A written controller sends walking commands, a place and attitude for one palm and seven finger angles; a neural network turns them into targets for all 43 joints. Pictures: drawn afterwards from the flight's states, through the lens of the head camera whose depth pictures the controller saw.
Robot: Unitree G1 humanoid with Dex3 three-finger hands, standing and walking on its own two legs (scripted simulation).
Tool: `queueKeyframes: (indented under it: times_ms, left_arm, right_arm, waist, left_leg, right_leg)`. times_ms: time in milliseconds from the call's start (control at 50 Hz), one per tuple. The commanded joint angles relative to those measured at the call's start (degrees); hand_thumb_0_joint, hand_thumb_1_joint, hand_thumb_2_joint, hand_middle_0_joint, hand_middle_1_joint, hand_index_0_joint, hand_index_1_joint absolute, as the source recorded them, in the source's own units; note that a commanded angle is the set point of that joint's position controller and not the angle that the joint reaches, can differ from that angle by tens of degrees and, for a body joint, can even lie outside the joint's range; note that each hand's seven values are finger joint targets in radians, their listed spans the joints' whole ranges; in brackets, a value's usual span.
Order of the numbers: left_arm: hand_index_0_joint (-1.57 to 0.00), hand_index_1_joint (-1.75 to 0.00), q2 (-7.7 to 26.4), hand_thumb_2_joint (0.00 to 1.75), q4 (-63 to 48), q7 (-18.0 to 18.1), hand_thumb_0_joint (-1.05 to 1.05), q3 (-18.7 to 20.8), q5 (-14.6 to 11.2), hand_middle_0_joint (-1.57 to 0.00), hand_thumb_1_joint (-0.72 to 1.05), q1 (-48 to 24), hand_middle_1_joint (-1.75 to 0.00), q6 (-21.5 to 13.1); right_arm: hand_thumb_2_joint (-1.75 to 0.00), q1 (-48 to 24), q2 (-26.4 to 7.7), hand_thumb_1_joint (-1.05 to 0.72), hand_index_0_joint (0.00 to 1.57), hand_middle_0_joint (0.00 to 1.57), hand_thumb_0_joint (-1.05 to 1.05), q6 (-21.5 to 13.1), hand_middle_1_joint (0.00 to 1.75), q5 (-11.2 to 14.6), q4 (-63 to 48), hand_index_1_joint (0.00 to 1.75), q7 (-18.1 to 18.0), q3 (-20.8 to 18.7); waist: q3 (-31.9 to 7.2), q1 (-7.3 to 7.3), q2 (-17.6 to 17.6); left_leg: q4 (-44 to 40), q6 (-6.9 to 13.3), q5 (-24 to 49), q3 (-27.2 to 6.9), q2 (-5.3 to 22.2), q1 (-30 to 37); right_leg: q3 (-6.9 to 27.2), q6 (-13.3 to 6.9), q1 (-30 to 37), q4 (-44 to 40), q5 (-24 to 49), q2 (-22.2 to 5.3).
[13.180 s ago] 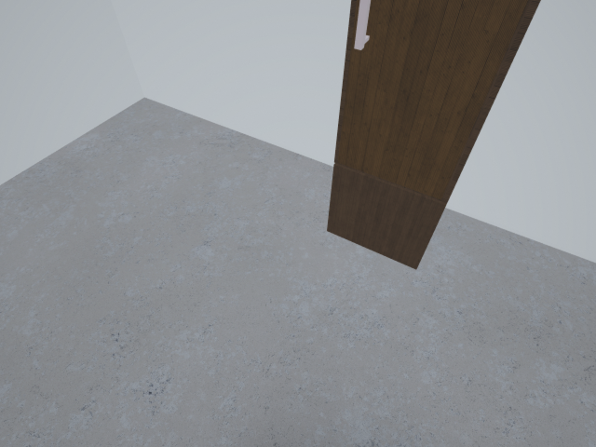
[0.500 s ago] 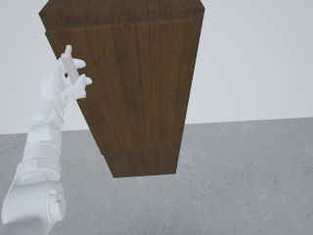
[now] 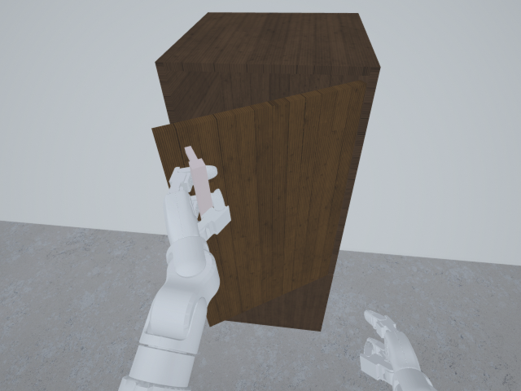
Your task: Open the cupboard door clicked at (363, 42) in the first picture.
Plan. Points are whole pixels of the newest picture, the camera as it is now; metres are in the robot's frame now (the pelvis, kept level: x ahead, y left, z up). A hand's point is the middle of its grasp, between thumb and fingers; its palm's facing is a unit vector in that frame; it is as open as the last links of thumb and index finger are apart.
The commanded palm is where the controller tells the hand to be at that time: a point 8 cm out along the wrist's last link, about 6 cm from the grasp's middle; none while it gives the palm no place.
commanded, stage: pull the door open along its arc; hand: left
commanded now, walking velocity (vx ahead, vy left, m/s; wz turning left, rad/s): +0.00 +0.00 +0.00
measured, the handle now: (199, 189) +0.38 +0.13 +0.15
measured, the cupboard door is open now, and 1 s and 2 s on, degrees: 32 44 44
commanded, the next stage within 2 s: open thumb and fingers to let go in 0.28 s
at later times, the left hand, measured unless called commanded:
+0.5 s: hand (248, 237) +0.28 +0.04 +0.15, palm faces +0.32 -0.95 -0.02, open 6.1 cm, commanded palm +0.23 +0.08 +0.15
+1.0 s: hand (234, 237) +0.27 +0.06 +0.16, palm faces +0.29 -0.96 +0.00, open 13.8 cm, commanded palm +0.23 +0.09 +0.15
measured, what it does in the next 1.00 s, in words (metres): stands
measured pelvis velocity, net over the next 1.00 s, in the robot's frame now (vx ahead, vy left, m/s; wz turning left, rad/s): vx -0.02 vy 0.01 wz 0.01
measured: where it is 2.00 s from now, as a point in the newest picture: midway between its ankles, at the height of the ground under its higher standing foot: outside the picture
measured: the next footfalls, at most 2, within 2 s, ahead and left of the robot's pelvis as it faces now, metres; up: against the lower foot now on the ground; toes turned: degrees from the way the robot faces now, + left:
none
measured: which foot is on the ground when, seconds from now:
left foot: down 0.00-1.00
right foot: down 0.00-1.00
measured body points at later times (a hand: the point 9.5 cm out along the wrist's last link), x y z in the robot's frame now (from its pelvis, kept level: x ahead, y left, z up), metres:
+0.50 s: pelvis -0.01 -0.01 +0.00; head -0.05 -0.04 +0.45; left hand +0.26 +0.09 +0.16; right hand +0.18 -0.21 -0.10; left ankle -0.01 +0.14 -0.73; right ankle -0.03 -0.10 -0.73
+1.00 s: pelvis -0.02 +0.01 +0.00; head -0.06 -0.01 +0.45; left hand +0.25 +0.11 +0.16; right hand +0.18 -0.17 -0.09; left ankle -0.01 +0.14 -0.73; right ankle -0.03 -0.10 -0.73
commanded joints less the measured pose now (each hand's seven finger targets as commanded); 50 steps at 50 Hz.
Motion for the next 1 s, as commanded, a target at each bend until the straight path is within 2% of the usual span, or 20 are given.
queueKeyframes:
  times_ms: [0,100,220,240,280,300,340,360,400,480,520,540,640,700,760,800,880,920,960,980]
  left_arm:
    - [-0.40,-1.35,-0.93,0.90,-17.76,0.49,0.00,-4.04,2.62,-0.40,0.90,-12.41,-1.35,-4.33]
    - [-0.40,-1.35,-4.20,0.90,-23.55,1.17,0.00,-8.98,3.80,-0.40,0.90,-3.24,-1.35,-3.93]
    - [-0.40,-1.35,-7.54,0.90,-29.30,2.54,0.00,-12.86,1.97,-0.40,0.90,7.70,-1.35,-2.80]
    - [-0.40,-1.35,-7.79,0.90,-30.28,2.86,0.00,-13.29,1.77,-0.40,0.90,8.96,-1.35,-2.54]
    - [-0.40,-1.35,-6.13,0.90,-30.46,3.94,0.00,-11.71,1.66,-0.40,0.90,4.64,-1.35,-2.44]
    - [-0.40,-1.35,-5.51,0.90,-28.30,4.41,0.00,-10.74,1.72,-0.40,0.90,3.24,-1.35,-2.27]
    - [-0.40,-1.35,-4.28,0.90,-25.29,5.46,0.00,-8.99,1.78,-0.40,0.90,-2.30,-1.35,-2.58]
    - [-0.40,-1.35,-2.52,0.90,-23.42,5.99,0.00,-6.98,1.80,-0.40,0.90,-8.35,-1.35,-3.00]
    - [-0.39,-1.34,-3.08,0.84,-21.41,6.29,0.00,-6.92,2.25,-0.39,0.76,-7.94,-1.34,-3.31]
    - [-0.37,-1.30,-6.61,0.72,-21.74,5.35,0.00,-10.44,2.90,-0.37,0.48,-6.47,-1.30,-4.60]
    - [-0.36,-1.29,-6.03,0.66,-21.35,4.31,0.00,-10.29,2.69,-0.36,0.34,-7.25,-1.29,-5.09]
    - [-0.35,-1.28,-5.54,0.63,-22.49,3.90,0.00,-10.37,2.94,-0.35,0.27,-8.38,-1.28,-5.47]
    - [-0.33,-1.24,-6.82,0.48,-21.42,2.94,0.00,-12.05,3.18,-0.33,-0.08,-8.88,-1.24,-5.24]
    - [-0.32,-1.22,-5.65,0.39,-20.11,3.23,0.00,-10.45,2.86,-0.32,-0.29,-8.89,-1.22,-5.03]
    - [-0.30,-1.20,-6.82,0.30,-20.62,3.51,0.00,-11.31,3.01,-0.30,-0.50,-10.00,-1.20,-4.96]
    - [-0.30,-1.20,-8.39,0.30,-20.59,3.59,0.00,-12.80,3.52,-0.30,-0.50,-9.13,-1.20,-4.72]
    - [-0.27,-1.00,-8.69,0.30,-20.83,3.73,0.00,-13.54,3.64,-0.27,-0.50,-10.74,-1.00,-4.27]
    - [-0.25,-0.90,-9.51,0.30,-19.35,3.84,0.00,-13.65,3.16,-0.25,-0.50,-10.12,-0.90,-3.86]
    - [-0.23,-0.80,-9.02,0.30,-19.53,4.16,0.00,-13.40,3.26,-0.23,-0.50,-12.09,-0.80,-3.72]
    - [-0.22,-0.75,-9.62,0.30,-18.67,4.38,0.00,-13.68,3.29,-0.22,-0.50,-12.62,-0.75,-3.45]
  right_arm:
    - [-0.90,-6.70,-4.53,-0.90,0.20,0.20,0.00,-0.88,0.30,-0.17,-7.93,0.30,0.13,-2.15]
    - [-0.90,-8.34,-3.75,-0.90,0.20,0.20,0.00,-0.64,0.30,-0.27,-8.78,0.30,1.62,-2.06]
    - [-0.90,-10.16,-3.29,-0.90,0.20,0.20,0.00,-1.11,0.30,-0.05,-9.56,0.30,3.70,-2.02]
    - [-0.90,-10.13,-3.19,-0.90,0.20,0.20,0.00,-1.09,0.30,-0.04,-9.53,0.30,4.07,-1.95]
    - [-0.90,-10.86,-3.39,-0.90,0.20,0.20,0.00,-1.16,0.30,-0.20,-8.94,0.30,3.94,-1.80]
    - [-0.90,-11.49,-3.40,-0.90,0.20,0.20,0.00,-1.13,0.30,-0.18,-8.39,0.30,3.77,-1.74]
    - [-0.90,-11.91,-3.50,-0.90,0.20,0.20,0.00,-1.45,0.30,-0.38,-7.38,0.30,3.06,-1.62]
    - [-0.90,-11.77,-3.59,-0.90,0.20,0.20,0.00,-1.63,0.30,-0.33,-6.57,0.30,2.47,-1.44]
    - [-0.90,-12.05,-3.34,-0.90,0.20,0.20,0.00,-1.89,0.30,-0.43,-6.36,0.30,2.12,-1.72]
    - [-0.90,-10.44,-3.23,-0.90,0.20,0.20,0.00,-2.34,0.30,-0.58,-7.00,0.30,2.25,-2.00]
    - [-0.90,-10.05,-3.36,-0.90,0.20,0.20,0.00,-2.17,0.30,-0.38,-6.96,0.30,2.12,-1.98]
    - [-0.90,-10.29,-3.36,-0.90,0.20,0.20,0.00,-2.11,0.30,-0.30,-7.00,0.30,2.04,-2.06]
    - [-0.90,-10.03,-3.31,-0.90,0.20,0.20,0.00,-2.15,0.30,-0.10,-7.26,0.30,2.03,-1.86]
    - [-0.90,-10.36,-3.22,-0.90,0.20,0.20,0.00,-2.11,0.30,-0.18,-6.93,0.30,1.69,-1.76]
    - [-0.90,-10.37,-3.16,-0.90,0.20,0.20,0.00,-2.24,0.30,-0.30,-6.93,0.30,1.78,-1.71]
    - [-0.90,-10.17,-3.11,-0.90,0.20,0.20,0.00,-2.30,0.30,-0.18,-6.92,0.30,2.22,-1.75]
    - [-0.90,-10.22,-3.18,-0.90,0.20,0.20,0.00,-2.31,0.30,-0.11,-6.72,0.30,2.54,-1.78]
    - [-0.90,-10.35,-3.32,-0.90,0.20,0.20,0.00,-2.19,0.30,-0.01,-6.51,0.30,2.68,-1.65]
    - [-0.90,-10.79,-3.16,-0.90,0.20,0.20,0.00,-2.22,0.30,-0.04,-6.37,0.30,2.60,-1.62]
    - [-0.90,-10.52,-3.17,-0.90,0.20,0.20,0.00,-2.37,0.30,-0.16,-6.20,0.30,2.66,-1.54]
  waist:
    - [-9.41,0.21,-6.91]
    - [-7.93,0.95,-6.19]
    - [-7.14,1.87,-6.14]
    - [-7.02,1.93,-7.26]
    - [-6.97,1.65,-8.05]
    - [-5.10,1.83,-7.92]
    - [-4.13,1.42,-9.66]
    - [-3.81,1.02,-10.15]
    - [-4.02,1.97,-8.16]
    - [-6.72,1.48,-9.55]
    - [-6.30,1.09,-9.74]
    - [-6.18,0.90,-7.65]
    - [-5.76,0.63,-6.29]
    - [-4.99,0.97,-7.41]
    - [-5.61,0.84,-6.95]
    - [-5.42,0.89,-5.83]
    - [-5.96,0.54,-5.09]
    - [-4.99,0.48,-6.73]
    - [-5.19,0.51,-5.16]
    - [-5.35,0.39,-6.26]
  left_leg:
    - [-0.93,1.90,20.16,1.79,-1.18,6.83]
    - [-0.09,1.81,20.21,1.39,-1.13,6.28]
    - [0.96,1.70,19.02,1.43,-1.12,5.39]
    - [1.06,1.65,18.79,1.36,-1.17,5.03]
    - [1.55,1.75,17.32,1.63,-1.69,4.84]
    - [1.39,1.76,15.90,1.39,-1.70,4.34]
    - [1.27,2.02,13.92,1.52,-2.05,4.38]
    - [1.01,2.17,12.79,1.45,-2.36,4.18]
    - [0.74,2.13,12.16,1.47,-2.46,4.68]
    - [0.09,2.27,15.13,1.48,-2.22,5.80]
    - [-0.49,2.27,14.66,1.40,-2.04,5.87]
    - [-0.30,2.25,14.68,1.56,-2.00,6.39]
    - [-0.80,2.06,13.99,1.15,-1.85,6.72]
    - [-1.04,2.03,13.19,1.01,-1.78,6.54]
    - [-1.30,1.95,13.68,0.91,-1.65,6.92]
    - [-1.36,1.76,14.48,0.51,-1.27,7.02]
    - [-1.42,1.51,14.10,0.26,-1.06,7.06]
    - [-1.91,1.45,13.43,-0.28,-0.83,6.36]
    - [-1.60,1.41,12.54,-0.01,-0.94,6.42]
    - [-1.58,1.44,12.59,-0.20,-0.92,6.36]
  right_leg:
    - [0.07,-0.39,2.85,-4.29,25.02,-1.52]
    - [-0.08,-0.66,2.57,-3.95,24.74,-1.61]
    - [-0.59,-0.70,2.04,-3.92,23.17,-1.65]
    - [-0.58,-0.67,2.19,-3.98,22.79,-1.66]
    - [0.40,-0.32,1.54,-5.06,20.86,-1.99]
    - [0.34,-0.48,0.18,-5.98,17.30,-1.91]
    - [1.33,-0.13,-1.19,-7.76,13.19,-2.26]
    - [1.87,0.02,-1.81,-8.53,11.08,-2.43]
    - [2.21,-0.25,-1.66,-9.29,8.96,-2.62]
    - [1.67,-0.06,0.69,-7.30,15.44,-2.51]
    - [1.19,-0.02,0.52,-7.41,15.15,-2.47]
    - [1.44,-0.20,0.11,-7.47,15.04,-2.44]
    - [0.52,-0.62,-0.56,-7.19,13.26,-2.12]
    - [0.30,-0.64,-0.93,-8.11,11.12,-1.97]
    - [0.11,-0.82,-0.74,-7.56,11.40,-1.88]
    - [-0.59,-1.13,-1.09,-6.68,12.08,-1.56]
    - [-0.94,-1.35,-1.28,-5.99,11.27,-1.35]
    - [-1.61,-1.33,-1.85,-5.78,10.32,-1.09]
    - [-1.34,-1.40,-2.30,-5.92,9.23,-1.19]
    - [-1.51,-1.35,-2.37,-5.86,9.12,-1.12]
